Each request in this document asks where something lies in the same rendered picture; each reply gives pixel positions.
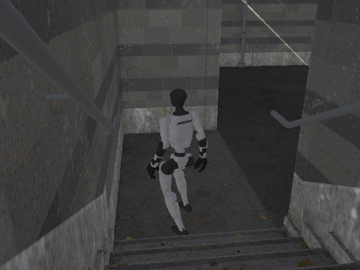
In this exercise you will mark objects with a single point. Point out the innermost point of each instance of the robot right shin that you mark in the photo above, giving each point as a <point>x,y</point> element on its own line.
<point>182,188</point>

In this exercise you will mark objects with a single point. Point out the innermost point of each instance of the left robot upper arm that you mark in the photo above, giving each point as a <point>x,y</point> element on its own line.
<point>164,123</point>

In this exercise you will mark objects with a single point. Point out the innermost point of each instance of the right robot hand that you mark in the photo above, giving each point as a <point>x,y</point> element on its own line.
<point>198,163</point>

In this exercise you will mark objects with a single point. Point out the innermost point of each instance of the robot right thigh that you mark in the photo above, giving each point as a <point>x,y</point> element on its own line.
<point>178,175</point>

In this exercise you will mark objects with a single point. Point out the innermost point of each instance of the left robot forearm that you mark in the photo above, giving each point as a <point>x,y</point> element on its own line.
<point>159,154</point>

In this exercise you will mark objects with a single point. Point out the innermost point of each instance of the left robot hand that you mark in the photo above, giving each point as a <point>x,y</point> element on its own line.
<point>151,171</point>

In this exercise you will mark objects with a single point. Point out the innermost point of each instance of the right robot forearm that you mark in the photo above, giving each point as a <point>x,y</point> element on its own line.
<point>202,148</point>

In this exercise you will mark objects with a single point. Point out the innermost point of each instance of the right robot upper arm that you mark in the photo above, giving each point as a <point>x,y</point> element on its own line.
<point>198,125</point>

